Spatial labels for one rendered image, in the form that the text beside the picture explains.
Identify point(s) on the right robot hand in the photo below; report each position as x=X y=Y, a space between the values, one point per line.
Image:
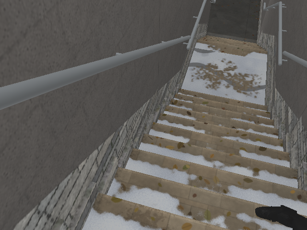
x=284 y=215

